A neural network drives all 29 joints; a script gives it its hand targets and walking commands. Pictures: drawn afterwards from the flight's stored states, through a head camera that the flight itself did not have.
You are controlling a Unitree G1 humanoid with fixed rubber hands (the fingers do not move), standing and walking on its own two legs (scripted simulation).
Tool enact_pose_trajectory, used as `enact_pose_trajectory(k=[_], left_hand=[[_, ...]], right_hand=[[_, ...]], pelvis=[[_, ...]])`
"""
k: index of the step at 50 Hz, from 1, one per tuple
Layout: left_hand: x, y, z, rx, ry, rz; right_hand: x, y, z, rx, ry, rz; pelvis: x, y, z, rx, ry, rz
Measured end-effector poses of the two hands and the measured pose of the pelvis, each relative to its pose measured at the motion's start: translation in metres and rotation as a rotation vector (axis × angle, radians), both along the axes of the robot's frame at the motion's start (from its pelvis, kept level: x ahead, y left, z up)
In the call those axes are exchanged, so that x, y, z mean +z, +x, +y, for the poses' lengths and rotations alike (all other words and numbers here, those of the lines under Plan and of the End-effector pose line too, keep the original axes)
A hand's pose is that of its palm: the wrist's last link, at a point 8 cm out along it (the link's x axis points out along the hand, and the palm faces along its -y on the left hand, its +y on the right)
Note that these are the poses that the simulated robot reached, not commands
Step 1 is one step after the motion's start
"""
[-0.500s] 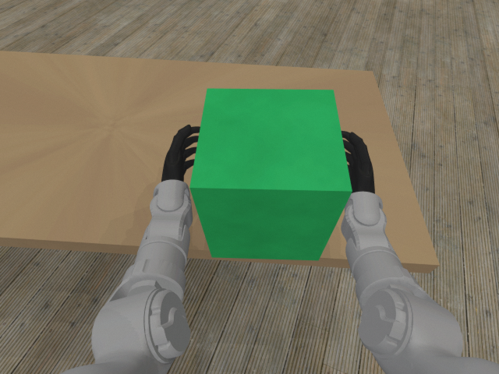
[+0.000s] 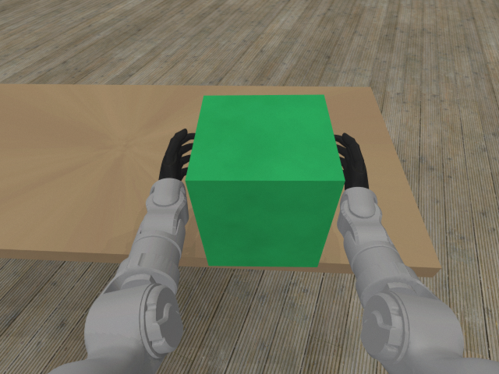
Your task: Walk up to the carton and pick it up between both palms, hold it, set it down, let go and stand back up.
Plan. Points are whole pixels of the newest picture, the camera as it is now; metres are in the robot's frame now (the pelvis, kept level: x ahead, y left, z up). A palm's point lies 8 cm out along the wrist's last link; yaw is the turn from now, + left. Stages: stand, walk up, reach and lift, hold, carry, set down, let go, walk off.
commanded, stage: reach and lift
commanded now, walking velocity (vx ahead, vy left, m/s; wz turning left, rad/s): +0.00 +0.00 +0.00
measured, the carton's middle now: (263, 185) +0.44 -0.04 +0.06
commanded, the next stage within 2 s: none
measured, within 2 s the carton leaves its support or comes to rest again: neither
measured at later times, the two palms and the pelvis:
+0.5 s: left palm (156, 165) +0.41 +0.12 +0.16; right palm (358, 166) +0.37 -0.18 +0.15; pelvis +0.00 +0.02 +0.00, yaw +1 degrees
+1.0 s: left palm (130, 160) +0.38 +0.15 +0.19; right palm (348, 158) +0.37 -0.15 +0.17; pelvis -0.01 +0.01 +0.00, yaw +2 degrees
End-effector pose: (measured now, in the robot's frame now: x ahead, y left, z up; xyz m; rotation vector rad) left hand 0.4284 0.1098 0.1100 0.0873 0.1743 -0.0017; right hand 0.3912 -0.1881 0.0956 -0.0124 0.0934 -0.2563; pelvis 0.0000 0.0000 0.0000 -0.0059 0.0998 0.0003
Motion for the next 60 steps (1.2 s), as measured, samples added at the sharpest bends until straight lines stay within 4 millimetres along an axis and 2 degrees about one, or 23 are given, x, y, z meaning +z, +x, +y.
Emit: enact_pose_trajectory(k=[5,9,20,35,51,60], left_hand=[[0.001,-0.006,0.013,0.018,-0.013,0.002],[0.011,-0.008,0.019,0.021,-0.025,-0.013],[0.048,-0.016,0.014,0.007,-0.015,-0.013],[0.055,-0.037,0.021,0.054,-0.012,-0.003],[0.086,-0.045,0.037,0.077,-0.023,-0.023],[0.095,-0.056,0.044,0.082,-0.026,-0.044]], right_hand=[[0.005,0.0,0.012,0.018,0.004,0.001],[0.017,-0.001,0.018,0.021,0.003,-0.015],[0.053,-0.013,0.013,0.005,0.002,-0.011],[0.054,-0.022,0.02,0.048,0.023,-0.004],[0.081,-0.023,0.035,0.067,0.032,-0.023],[0.095,-0.032,0.042,0.077,0.029,-0.044]], pelvis=[[0.0,0.002,0.004,0.01,-0.004,-0.013],[0.0,0.004,0.007,0.016,-0.009,-0.026],[0.0,0.001,0.014,0.015,-0.018,-0.148],[0.0,-0.011,0.012,0.012,-0.007,-0.163],[-0.001,-0.014,0.007,0.03,-0.004,-0.212],[-0.002,-0.011,0.012,0.031,-0.012,-0.247]])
